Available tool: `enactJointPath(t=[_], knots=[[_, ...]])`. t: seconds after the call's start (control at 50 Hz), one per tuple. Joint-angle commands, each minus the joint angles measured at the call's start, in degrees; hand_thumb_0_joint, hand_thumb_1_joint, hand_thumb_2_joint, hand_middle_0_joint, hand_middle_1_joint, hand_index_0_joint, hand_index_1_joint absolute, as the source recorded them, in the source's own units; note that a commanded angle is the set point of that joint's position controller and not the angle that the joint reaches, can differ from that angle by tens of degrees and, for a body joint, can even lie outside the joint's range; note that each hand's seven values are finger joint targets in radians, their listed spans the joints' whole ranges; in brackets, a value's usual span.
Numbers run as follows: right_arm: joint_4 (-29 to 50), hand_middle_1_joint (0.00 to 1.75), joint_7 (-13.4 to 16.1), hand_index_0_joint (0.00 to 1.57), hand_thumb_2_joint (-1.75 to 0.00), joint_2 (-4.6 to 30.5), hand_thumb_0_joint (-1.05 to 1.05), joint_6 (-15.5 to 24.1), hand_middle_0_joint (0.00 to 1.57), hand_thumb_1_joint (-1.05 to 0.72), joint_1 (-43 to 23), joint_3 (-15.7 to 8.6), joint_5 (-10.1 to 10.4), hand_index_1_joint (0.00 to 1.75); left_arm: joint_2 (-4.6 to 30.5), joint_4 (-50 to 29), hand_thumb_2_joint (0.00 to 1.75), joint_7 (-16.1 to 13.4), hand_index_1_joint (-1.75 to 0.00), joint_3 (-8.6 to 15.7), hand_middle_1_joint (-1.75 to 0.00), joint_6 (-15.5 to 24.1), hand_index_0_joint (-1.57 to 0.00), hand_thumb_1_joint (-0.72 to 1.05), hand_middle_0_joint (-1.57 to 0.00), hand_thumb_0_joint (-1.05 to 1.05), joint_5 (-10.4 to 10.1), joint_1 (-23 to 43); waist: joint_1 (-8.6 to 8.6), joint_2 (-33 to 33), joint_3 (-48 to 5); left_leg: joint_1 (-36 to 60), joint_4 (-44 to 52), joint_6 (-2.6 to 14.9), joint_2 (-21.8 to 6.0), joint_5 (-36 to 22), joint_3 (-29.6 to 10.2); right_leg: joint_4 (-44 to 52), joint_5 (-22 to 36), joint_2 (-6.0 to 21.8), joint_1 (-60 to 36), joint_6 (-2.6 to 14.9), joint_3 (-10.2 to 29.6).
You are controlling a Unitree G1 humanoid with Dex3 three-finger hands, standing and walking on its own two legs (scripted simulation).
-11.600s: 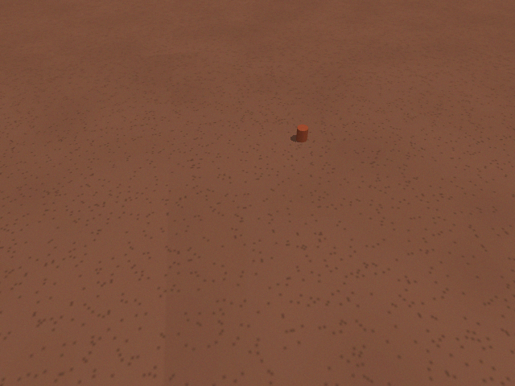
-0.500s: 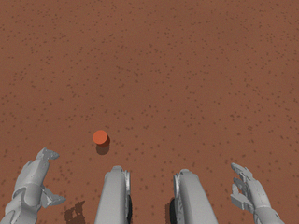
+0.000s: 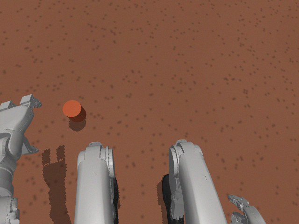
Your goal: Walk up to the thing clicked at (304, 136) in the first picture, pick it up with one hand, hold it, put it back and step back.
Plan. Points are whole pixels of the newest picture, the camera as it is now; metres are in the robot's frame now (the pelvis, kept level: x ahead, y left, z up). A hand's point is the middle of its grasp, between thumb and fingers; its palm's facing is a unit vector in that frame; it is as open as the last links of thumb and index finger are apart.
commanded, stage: rise first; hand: left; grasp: from above
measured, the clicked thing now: (75, 111) +0.49 +0.29 -0.35
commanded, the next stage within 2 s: approach in 0.96 s
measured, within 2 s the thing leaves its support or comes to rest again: neither
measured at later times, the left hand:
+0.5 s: hand (39, 121) +0.41 +0.35 -0.20, palm faces -0.45 -0.09 -0.89, open 14.2 cm
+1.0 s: hand (46, 117) +0.43 +0.34 -0.23, palm faces -0.44 -0.08 -0.90, open 14.2 cm
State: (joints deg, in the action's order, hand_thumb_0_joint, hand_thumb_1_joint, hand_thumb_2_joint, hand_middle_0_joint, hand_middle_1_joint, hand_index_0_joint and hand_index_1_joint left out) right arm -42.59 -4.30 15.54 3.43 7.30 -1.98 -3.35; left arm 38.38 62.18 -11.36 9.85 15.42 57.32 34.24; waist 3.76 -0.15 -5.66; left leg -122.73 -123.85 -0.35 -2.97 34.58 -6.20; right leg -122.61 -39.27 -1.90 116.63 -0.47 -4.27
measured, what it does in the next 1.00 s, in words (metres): lowers itself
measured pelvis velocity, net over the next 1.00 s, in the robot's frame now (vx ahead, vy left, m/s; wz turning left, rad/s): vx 0.01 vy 0.00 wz -0.06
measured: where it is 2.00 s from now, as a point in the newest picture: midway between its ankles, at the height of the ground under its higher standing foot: (142, 211)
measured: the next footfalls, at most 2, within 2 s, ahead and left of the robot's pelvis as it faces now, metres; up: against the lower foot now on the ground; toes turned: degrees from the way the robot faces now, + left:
none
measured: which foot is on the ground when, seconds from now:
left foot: down 0.00-1.00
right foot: down 0.00-1.00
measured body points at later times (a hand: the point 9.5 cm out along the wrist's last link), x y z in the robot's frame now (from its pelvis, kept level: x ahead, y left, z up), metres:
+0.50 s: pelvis +0.00 +0.00 -0.05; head +0.23 +0.07 +0.33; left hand +0.43 +0.35 -0.15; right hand +0.11 -0.27 -0.17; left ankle +0.10 +0.13 -0.36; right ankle +0.10 -0.12 -0.36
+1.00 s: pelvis +0.01 +0.00 -0.07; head +0.25 +0.07 +0.31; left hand +0.45 +0.34 -0.18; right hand +0.09 -0.27 -0.18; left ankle +0.10 +0.13 -0.36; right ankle +0.10 -0.12 -0.36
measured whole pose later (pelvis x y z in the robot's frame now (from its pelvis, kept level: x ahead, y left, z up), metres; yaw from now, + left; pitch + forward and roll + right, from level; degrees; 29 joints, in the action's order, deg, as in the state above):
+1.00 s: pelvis +0.01 +0.00 -0.07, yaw -4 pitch +32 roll -8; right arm -44.2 -6.7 14.9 1.2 4.6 1.7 -8.9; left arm 45.5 76.9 -22.6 10.8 16.8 71.6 46.0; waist 8.6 2.4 -1.8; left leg -133.3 -137.0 -0.1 -3.3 37.2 -9.0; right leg -134.0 -41.2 -3.3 126.0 -1.4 -6.0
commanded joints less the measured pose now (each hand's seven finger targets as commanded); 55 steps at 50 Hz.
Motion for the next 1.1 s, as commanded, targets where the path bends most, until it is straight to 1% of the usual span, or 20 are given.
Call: enactJointPath(t=[0.0, 0.02, 0.06, 0.08, 0.14, 0.16, 0.2, 0.28, 0.38, 0.42, 0.48, 0.54, 0.62, 0.76, 0.78, 0.84, 0.88, 1.02, 1.04, 1.08], knots=[[2.6, 0.30, 0.3, 0.20, -0.90, 12.3, 0.00, 0.2, 0.20, -0.89, 6.5, -3.4, -0.8, 0.30, 19.3, -5.7, 1.03, -4.3, -1.01, 3.6, -1.00, 1.7, -0.05, -0.55, -0.05, 0.00, 3.3, 15.6, -0.86, -11.0, -34.8, 29.2, 12.9, 1.57, 1.6, 2.1, 2.2, 13.0, 2.2, -1.0, -9.5, 2.84, -2.8], [2.4, 0.30, 0.2, 0.20, -0.90, 12.5, 0.00, -0.1, 0.20, -0.89, 6.8, -3.5, -0.9, 0.30, 19.6, -4.4, 1.03, -4.9, -1.01, 4.1, -1.00, 1.6, -0.05, -0.56, -0.05, 0.00, 4.1, 15.5, -0.96, -10.8, -35.2, 30.0, 12.7, 1.45, 1.5, 1.6, 1.8, 12.2, 2.8, -1.0, -8.5, 2.88, -3.1], [2.2, 0.30, -0.2, 0.20, -0.90, 12.6, 0.00, -0.6, 0.20, -0.89, 6.7, -3.1, -1.4, 0.30, 18.7, -2.1, 1.03, -5.7, -1.00, 2.8, -0.99, 1.8, -0.05, -0.56, -0.06, 0.00, 5.3, 16.5, 0.06, -11.5, -33.7, 29.5, 12.2, 1.31, 1.4, 1.5, 1.2, 10.7, 3.1, -1.0, -6.3, 2.93, -3.7], [2.0, 0.30, -0.2, 0.20, -0.90, 12.6, 0.00, -0.8, 0.20, -0.90, 6.8, -3.0, -1.5, 0.30, 20.2, -2.5, 1.04, -6.3, -1.00, 3.6, -0.99, 1.9, -0.05, -0.57, -0.06, 0.00, 6.1, 17.7, -0.37, -11.9, -35.0, 30.0, 11.5, 1.24, 1.4, 0.2, 1.3, 10.2, 4.1, -1.0, -6.2, 3.03, -3.6], [1.4, 0.30, -0.4, 0.20, -0.90, 12.7, 0.00, -1.2, 0.20, -0.90, 6.9, -2.9, -2.2, 0.30, 20.5, -0.7, 1.03, -7.6, -0.99, 3.0, -0.99, 2.1, -0.05, -0.57, -0.06, 0.00, 7.9, 19.7, 0.47, -12.8, -34.2, 28.9, 9.9, 1.30, 1.5, 0.1, 1.7, 9.3, 4.1, -1.0, -4.7, 2.95, -3.7], [1.1, 0.30, -0.6, 0.20, -0.90, 12.5, 0.00, -1.3, 0.20, -0.90, 7.2, -2.8, -2.5, 0.30, 19.7, 0.3, 1.02, -7.8, -1.00, 2.4, -1.00, 2.0, -0.06, -0.56, -0.06, 0.00, 8.3, 19.9, 0.77, -12.2, -34.5, 28.7, 8.9, 1.46, 1.5, -1.4, 2.2, 9.5, 5.5, -1.1, -5.5, 2.81, -3.5], [0.6, 0.30, -0.7, 0.20, -0.90, 12.7, 0.00, -1.4, 0.20, -0.90, 7.6, -2.8, -2.9, 0.30, 21.1, 0.2, 1.02, -8.3, -1.00, 3.0, -1.00, 2.2, -0.06, -0.56, -0.06, 0.00, 8.9, 21.3, 1.10, -11.5, -35.6, 28.3, 7.2, 1.66, 1.5, -3.5, 2.5, 9.0, 7.2, -1.1, -6.3, 2.61, -3.4], [0.3, 0.30, -1.0, 0.20, -0.90, 12.5, 0.00, -1.7, 0.20, -0.90, 7.8, -2.6, -3.5, 0.30, 22.6, 1.4, 1.00, -9.3, -1.00, 3.3, -1.00, 2.4, -0.07, -0.55, -0.07, 0.00, 10.7, 23.0, 1.05, -12.3, -36.8, 27.0, 5.9, 1.66, 1.5, -3.0, 3.0, 8.4, 6.8, -1.5, -6.8, 2.68, -3.5], [-0.3, 0.30, -1.2, 0.20, -0.90, 12.5, 0.00, -2.0, 0.20, -0.91, 7.5, -2.1, -4.3, 0.30, 22.4, 3.8, 1.01, -10.3, -1.01, 2.6, -1.01, 2.5, -0.06, -0.56, -0.06, 0.00, 12.3, 23.8, 2.00, -10.8, -35.6, 24.5, 3.6, 2.05, 1.3, -4.3, 3.3, 7.7, 8.3, -1.9, -7.2, 2.39, -3.8], [-0.2, 0.30, -1.2, 0.20, -0.90, 12.7, 0.00, -2.1, 0.20, -0.91, 7.1, -2.1, -4.6, 0.30, 23.0, 3.8, 1.01, -10.7, -1.01, 2.8, -1.01, 3.0, -0.06, -0.56, -0.06, 0.00, 12.5, 24.8, 2.44, -10.8, -35.2, 23.7, 3.1, 2.04, 1.2, -2.6, 2.8, 7.0, 6.8, -1.9, -5.7, 2.43, -4.1], [-0.6, 0.30, -1.3, 0.20, -0.90, 12.5, 0.00, -2.3, 0.20, -0.91, 6.8, -1.8, -4.8, 0.30, 23.9, 4.1, 1.01, -11.3, -1.02, 3.3, -1.02, 3.3, -0.06, -0.57, -0.06, 0.00, 13.7, 24.2, 1.58, -12.1, -36.2, 24.8, 2.6, 1.84, 1.2, -4.1, 2.7, 6.0, 8.0, -2.3, -5.7, 2.57, -4.3], [-0.7, 0.30, -1.4, 0.20, -0.90, 12.5, 0.00, -2.3, 0.20, -0.91, 6.8, -1.5, -5.2, 0.30, 22.7, 5.0, 1.00, -12.1, -1.02, 2.7, -1.03, 3.4, -0.06, -0.56, -0.06, 0.00, 13.8, 24.6, 2.52, -12.5, -35.2, 24.6, 2.2, 1.81, 1.0, -4.4, 2.4, 4.9, 8.5, -2.3, -4.6, 2.43, -4.7], [-0.7, 0.30, -1.4, 0.20, -0.90, 12.6, 0.00, -2.2, 0.20, -0.91, 6.7, -1.3, -5.3, 0.30, 24.2, 6.1, 1.00, -13.1, -1.03, 3.9, -1.03, 3.0, -0.06, -0.56, -0.06, 0.00, 13.7, 24.9, 2.42, -12.5, -34.6, 23.4, 1.2, 1.89, 0.9, -4.4, 2.8, 4.9, 8.7, -2.3, -4.6, 2.39, -4.5], [-0.9, 0.30, -1.5, 0.20, -0.90, 12.7, 0.00, -2.0, 0.20, -0.91, 7.1, -1.0, -5.6, 0.30, 24.6, 5.9, 1.00, -13.5, -1.03, 3.6, -1.04, 1.8, -0.06, -0.56, -0.06, 0.00, 13.6, 25.6, 3.09, -13.9, -36.0, 24.1, 0.2, 1.83, 0.7, -6.3, 2.3, 3.5, 10.7, -2.4, -4.8, 2.32, -4.9], [-0.9, 0.30, -1.5, 0.20, -0.90, 12.6, 0.00, -1.9, 0.20, -0.91, 7.5, -0.9, -5.6, 0.30, 23.7, 6.5, 0.99, -13.3, -1.04, 2.9, -1.05, 1.7, -0.06, -0.56, -0.06, 0.00, 13.5, 25.1, 3.13, -13.3, -35.6, 23.6, 0.0, 1.89, 0.7, -6.5, 2.5, 3.9, 11.1, -2.4, -5.6, 2.28, -4.7], [-0.8, 0.30, -1.6, 0.20, -0.90, 12.7, 0.00, -1.8, 0.20, -0.91, 7.5, -0.9, -5.6, 0.30, 24.5, 7.0, 0.99, -13.4, -1.04, 3.8, -1.05, 1.4, -0.06, -0.55, -0.06, 0.00, 13.0, 25.2, 3.17, -12.5, -34.8, 21.8, -0.2, 2.05, 0.7, -5.1, 2.8, 4.1, 10.0, -2.4, -5.6, 2.22, -4.6], [-0.8, 0.30, -1.6, 0.20, -0.90, 12.7, 0.00, -1.8, 0.20, -0.91, 7.3, -0.4, -5.8, 0.30, 24.4, 6.6, 1.00, -13.2, -1.04, 2.9, -1.04, 1.5, -0.06, -0.56, -0.06, 0.00, 13.3, 26.2, 3.65, -12.9, -34.7, 20.8, -0.5, 2.09, 0.8, -4.5, 2.7, 4.1, 9.7, -2.6, -5.6, 2.23, -4.7], [-0.8, 0.30, -1.7, 0.20, -0.90, 13.1, 0.00, -1.9, 0.20, -0.91, 7.3, -0.2, -5.5, 0.30, 24.2, 7.8, 1.01, -13.2, -1.04, 3.1, -1.04, 1.5, -0.06, -0.57, -0.06, 0.00, 13.4, 25.1, 3.70, -14.3, -33.9, 22.6, 0.1, 1.70, 0.7, -4.2, 1.8, 2.8, 9.4, -2.5, -3.6, 2.41, -5.4], [-0.6, 0.30, -1.7, 0.20, -0.90, 13.1, 0.00, -1.9, 0.20, -0.91, 7.0, -0.2, -5.4, 0.30, 24.4, 7.5, 1.09, -13.3, -1.03, 3.2, -0.99, 1.7, -0.03, -0.61, -0.07, 0.00, 13.2, 25.7, 3.58, -14.7, -33.6, 22.3, 0.4, 1.55, 0.7, -3.2, 1.6, 2.7, 8.4, -2.5, -2.9, 2.58, -5.4], [-0.8, 0.30, -1.9, 0.20, -0.90, 13.2, 0.00, -1.7, 0.20, -0.90, 7.5, 0.1, -5.8, 0.30, 22.6, 8.4, 0.98, -13.6, -1.03, 1.9, -1.04, 1.6, -0.07, -0.55, -0.06, 0.00, 13.5, 26.4, 4.90, -14.4, -32.8, 21.8, -0.1, 1.67, 0.7, -3.4, 1.6, 2.6, 8.9, -2.4, -2.7, 2.46, -5.6]])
